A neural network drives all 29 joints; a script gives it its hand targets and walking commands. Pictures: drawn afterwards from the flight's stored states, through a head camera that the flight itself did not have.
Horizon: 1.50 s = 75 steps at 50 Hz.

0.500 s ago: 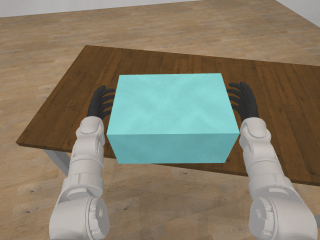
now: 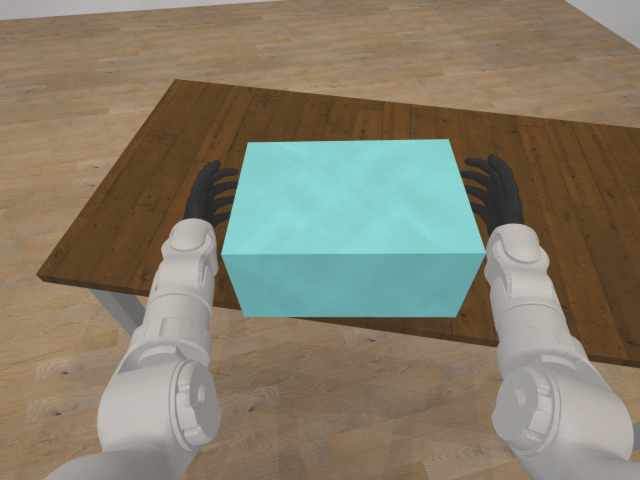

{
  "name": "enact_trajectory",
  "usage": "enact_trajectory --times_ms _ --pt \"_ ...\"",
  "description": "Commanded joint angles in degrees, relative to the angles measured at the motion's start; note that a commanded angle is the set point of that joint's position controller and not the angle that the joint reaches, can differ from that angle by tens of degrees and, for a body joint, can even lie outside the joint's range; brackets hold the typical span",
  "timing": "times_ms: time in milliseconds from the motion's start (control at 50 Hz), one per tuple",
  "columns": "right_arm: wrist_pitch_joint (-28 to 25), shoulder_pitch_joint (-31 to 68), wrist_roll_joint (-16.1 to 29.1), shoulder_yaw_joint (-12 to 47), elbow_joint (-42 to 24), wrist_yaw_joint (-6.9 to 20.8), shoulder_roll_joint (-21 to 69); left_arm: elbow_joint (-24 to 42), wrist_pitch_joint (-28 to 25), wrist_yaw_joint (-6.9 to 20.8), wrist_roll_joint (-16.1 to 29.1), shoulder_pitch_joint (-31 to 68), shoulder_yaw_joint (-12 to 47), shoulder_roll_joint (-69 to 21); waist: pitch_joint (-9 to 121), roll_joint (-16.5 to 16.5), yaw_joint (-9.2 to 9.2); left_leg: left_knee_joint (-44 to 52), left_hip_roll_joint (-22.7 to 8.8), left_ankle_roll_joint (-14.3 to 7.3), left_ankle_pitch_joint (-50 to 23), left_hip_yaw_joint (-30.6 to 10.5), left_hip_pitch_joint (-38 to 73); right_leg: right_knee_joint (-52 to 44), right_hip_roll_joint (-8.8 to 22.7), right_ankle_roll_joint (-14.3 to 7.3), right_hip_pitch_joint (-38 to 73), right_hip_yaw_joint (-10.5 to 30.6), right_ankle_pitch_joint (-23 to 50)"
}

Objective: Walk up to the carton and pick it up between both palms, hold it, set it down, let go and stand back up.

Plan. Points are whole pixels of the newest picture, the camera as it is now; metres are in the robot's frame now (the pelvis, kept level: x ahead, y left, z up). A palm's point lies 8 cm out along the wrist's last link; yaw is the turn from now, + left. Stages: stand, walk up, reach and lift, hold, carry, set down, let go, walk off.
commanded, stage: set down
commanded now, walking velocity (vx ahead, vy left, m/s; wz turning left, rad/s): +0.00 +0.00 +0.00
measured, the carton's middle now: (348, 226) +0.45 +0.03 +0.04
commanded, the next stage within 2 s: none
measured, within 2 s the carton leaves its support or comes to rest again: rests again in 0.28 s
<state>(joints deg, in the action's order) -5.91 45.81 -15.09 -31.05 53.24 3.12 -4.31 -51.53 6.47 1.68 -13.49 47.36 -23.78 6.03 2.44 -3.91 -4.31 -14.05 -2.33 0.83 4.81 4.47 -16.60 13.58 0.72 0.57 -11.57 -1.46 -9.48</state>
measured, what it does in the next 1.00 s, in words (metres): stands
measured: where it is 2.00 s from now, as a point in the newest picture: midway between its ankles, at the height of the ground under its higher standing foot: outside the picture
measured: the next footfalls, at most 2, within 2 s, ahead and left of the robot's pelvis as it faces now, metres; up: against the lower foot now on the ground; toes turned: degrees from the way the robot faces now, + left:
none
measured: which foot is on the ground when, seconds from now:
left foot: down 0.00-1.00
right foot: down 0.00-1.00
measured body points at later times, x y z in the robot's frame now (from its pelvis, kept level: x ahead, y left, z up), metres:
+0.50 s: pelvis +0.01 -0.01 +0.00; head +0.08 +0.00 +0.44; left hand +0.43 +0.22 +0.06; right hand +0.45 -0.17 +0.07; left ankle +0.01 +0.12 -0.75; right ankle -0.04 -0.12 -0.75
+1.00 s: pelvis +0.00 +0.00 +0.00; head +0.08 +0.02 +0.44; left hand +0.43 +0.22 +0.06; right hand +0.44 -0.16 +0.07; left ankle +0.01 +0.12 -0.75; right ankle -0.04 -0.12 -0.75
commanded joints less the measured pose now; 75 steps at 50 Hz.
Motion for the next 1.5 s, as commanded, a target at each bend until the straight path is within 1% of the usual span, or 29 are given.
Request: enact_trajectory --times_ms 0,60,100,120,140,180,220,340,380,480,520,580,660,700,740,780,820,860,940,1020,1080,1120,1180,1300,1320,1380,1400,1440,1480 --pt "-3.2 32.8 -1.2 15.2 -4.0 7.2 22.7 7.4 -4.1 5.4 1.0 33.5 12.7 -24.4 32.3 4.9 -0.12 -4.9 1.5 1.3 -22.8 3.7 23.2 0.4 -2.1 1.6 0.3 -5.2 13.5" --pt "-3.7 32.4 -0.6 16.3 -3.5 7.2 24.3 8.5 -5.5 5.3 1.1 34.0 12.5 -23.6 34.1 4.7 -0.78 -5.2 1.6 1.0 -23.9 4.0 21.3 1.4 -1.7 1.9 2.4 -4.8 16.7" --pt "-3.9 31.2 -1.1 16.3 -2.5 7.0 24.7 7.6 -5.9 5.4 1.5 33.5 13.5 -24.7 33.9 5.1 0.3 -5.8 1.5 1.2 -25.7 3.6 22.2 1.6 -1.8 2.1 1.8 -5.0 18.0" --pt "-4.3 31.4 -1.0 16.4 -3.1 6.9 24.4 7.5 -6.3 5.5 1.8 33.2 13.6 -25.1 34.8 4.9 0.28 -6.3 1.3 1.2 -26.4 3.4 23.5 1.6 -1.8 2.0 0.5 -5.1 17.8" --pt "-4.5 31.6 -1.3 17.1 -3.2 6.8 24.8 6.9 -6.7 5.5 1.7 33.0 13.3 -24.6 33.9 4.5 -0.24 -6.6 1.4 1.1 -26.7 3.5 23.1 1.4 -1.9 2.2 0.2 -5.1 17.9" --pt "-4.9 31.7 -2.0 17.5 -3.4 6.4 25.7 5.4 -7.5 6.1 1.9 32.6 12.9 -24.5 33.7 2.4 0.03 -6.1 1.5 0.6 -25.2 3.2 20.6 1.6 -1.7 2.5 2.8 -4.8 19.7" --pt "-5.4 30.4 -2.3 18.1 -3.3 6.1 26.3 4.8 -8.7 6.3 1.7 32.0 12.7 -24.8 33.9 3.0 -0.2 -6.3 1.5 0.3 -26.4 3.3 19.5 3.0 -1.3 3.0 3.2 -4.7 22.9" --pt "-7.2 30.5 -2.6 21.5 -4.2 5.1 28.6 0.4 -11.6 7.5 2.0 30.2 11.4 -24.7 34.4 -0.8 -0.86 -5.1 2.0 -1.3 -23.5 3.5 13.0 5.5 -0.4 4.3 9.0 -3.8 29.7" --pt "-7.5 29.7 -2.9 21.6 -3.7 4.9 28.4 -1.0 -12.3 7.8 2.2 30.2 11.5 -24.5 33.5 -1.0 -0.49 -4.7 1.7 -1.5 -23.0 3.6 13.3 5.5 -0.4 4.3 8.4 -3.9 28.5" --pt "-8.0 29.0 -2.1 21.8 -2.2 4.8 28.1 -2.4 -13.3 8.0 2.0 30.2 11.6 -24.7 32.9 1.4 -0.84 -5.9 1.3 -0.9 -24.5 3.6 15.9 4.3 -0.8 3.5 3.6 -4.0 24.2" --pt "-8.3 28.8 -1.8 21.7 -2.2 4.8 28.4 -2.0 -13.8 7.8 1.7 29.9 11.9 -24.9 33.6 1.5 -1.14 -6.6 1.2 -0.6 -26.3 3.5 17.5 4.0 -1.2 3.3 2.0 -4.2 22.8" --pt "-7.5 27.8 -2.2 20.6 -1.0 5.0 27.4 -4.0 -13.6 8.0 1.0 29.1 10.9 -23.7 30.5 1.3 -0.89 -5.5 1.4 -0.9 -22.7 4.1 15.3 3.6 -1.1 3.1 2.8 -4.0 20.1" --pt "-7.3 27.5 -2.7 19.9 -1.7 5.5 27.4 -4.1 -13.7 8.0 0.6 28.9 10.0 -23.6 30.7 0.6 -1.56 -4.7 1.3 -1.1 -20.4 4.2 14.4 3.2 -1.1 3.2 2.6 -4.0 18.0" --pt "-6.9 27.4 -2.8 18.9 -0.8 5.7 26.9 -4.7 -13.3 7.8 -0.3 28.7 9.5 -23.5 29.4 2.0 -1.63 -4.1 1.3 -1.1 -18.6 4.4 14.1 2.8 -0.9 2.8 1.8 -4.2 15.4" --pt "-6.6 27.2 -3.5 17.3 -0.6 5.9 26.2 -4.2 -13.0 7.7 -0.1 29.2 10.0 -23.8 29.3 2.6 -0.87 -4.3 1.1 -0.7 -18.8 4.3 15.5 2.2 -1.3 2.3 -0.1 -4.6 12.8" --pt "-6.7 27.8 -3.6 16.9 -1.0 6.3 25.9 -4.7 -12.8 7.5 -0.7 29.0 9.2 -23.5 28.8 2.1 -1.51 -4.5 1.0 -0.8 -18.4 4.1 16.1 1.7 -1.3 2.1 -1.2 -4.6 11.0" --pt "-6.6 27.2 -4.1 16.4 -1.5 6.6 26.1 -3.6 -13.1 7.3 -1.0 29.5 9.2 -23.1 29.5 2.8 -1.55 -4.3 1.0 -0.9 -18.5 4.3 15.8 1.9 -1.2 2.0 -0.8 -4.4 11.5" --pt "-6.6 26.5 -4.7 15.5 -0.5 6.7 25.9 -3.3 -12.9 7.2 -1.4 29.1 8.9 -23.8 28.7 2.6 -0.76 -4.6 1.0 -0.5 -19.2 4.4 16.6 1.9 -1.5 2.0 -1.9 -4.9 10.6" --pt "-6.1 25.1 -4.6 15.4 -0.5 6.9 25.5 -3.7 -12.3 7.6 -1.7 26.8 8.3 -23.9 27.1 2.6 -0.96 -5.2 0.8 -0.9 -21.1 4.0 17.6 1.7 -1.5 1.9 -2.6 -4.7 10.9" --pt "-6.1 24.5 -5.3 15.4 -0.7 7.0 26.6 -3.1 -12.5 7.9 -2.6 26.6 7.4 -23.8 26.7 1.9 -1.12 -4.2 1.2 -1.6 -18.8 4.5 15.0 2.3 -1.2 2.4 -0.9 -4.5 11.4" --pt "-6.3 23.8 -5.6 15.0 -0.5 7.1 26.3 -3.9 -12.5 7.6 -2.9 25.5 7.6 -23.9 25.8 2.4 -0.63 -4.9 0.9 -1.2 -20.5 4.3 16.6 2.3 -1.3 2.2 -2.3 -4.9 10.9" --pt "-5.9 23.4 -5.5 14.7 -0.4 7.2 26.0 -3.8 -12.4 7.5 -3.2 25.4 7.1 -23.6 25.5 2.7 -0.97 -4.9 0.9 -1.2 -20.1 4.2 16.8 1.9 -1.4 2.2 -3.1 -4.7 9.6" --pt "-5.5 22.9 -5.9 15.1 -0.8 6.9 26.8 -3.9 -12.2 8.0 -3.3 24.4 6.4 -23.4 24.0 1.3 -0.66 -4.7 0.9 -1.9 -19.4 4.2 15.6 2.2 -1.2 2.5 -1.4 -4.3 10.9" --pt "-5.4 21.5 -6.0 15.5 -2.1 6.5 26.8 -3.5 -12.4 8.7 -3.8 23.3 5.8 -23.4 24.3 2.0 -0.45 -4.8 1.4 -1.8 -19.9 4.4 15.8 2.5 -1.2 2.8 -1.5 -4.6 12.3" --pt "-5.3 21.4 -5.8 16.0 -1.7 6.5 26.8 -3.6 -12.7 8.8 -3.9 23.8 5.6 -23.0 24.7 1.8 -0.85 -4.9 1.4 -2.0 -19.9 4.5 15.4 2.8 -1.2 3.0 -2.0 -4.5 12.1" --pt "-5.0 20.9 -6.0 15.0 -0.8 6.2 25.8 -4.2 -13.1 8.7 -3.5 24.0 4.9 -21.5 23.7 1.4 -0.17 -4.6 1.6 -1.9 -17.8 4.7 13.5 2.8 -1.0 3.1 -1.0 -4.2 11.7" --pt "-5.0 21.0 -6.0 15.0 -1.4 6.0 25.7 -5.0 -13.3 8.7 -3.7 23.7 4.1 -20.6 23.6 0.9 -0.54 -4.4 1.5 -2.1 -17.2 4.6 12.9 2.9 -0.9 3.4 -0.7 -4.1 11.9" --pt "-4.7 20.4 -5.8 14.5 -1.0 5.8 24.8 -5.2 -13.3 8.4 -4.2 23.4 4.0 -19.9 23.4 2.0 -0.48 -4.3 1.6 -2.0 -17.8 4.6 13.1 3.0 -1.1 3.2 -1.2 -4.0 11.9" --pt "-4.5 20.3 -5.6 14.4 -1.0 5.7 24.0 -5.4 -13.5 8.3 -4.0 23.5 3.4 -18.7 23.1 1.3 -0.49 -4.6 1.3 -2.0 -18.2 4.5 14.0 2.8 -1.2 3.1 -1.8 -4.0 11.6"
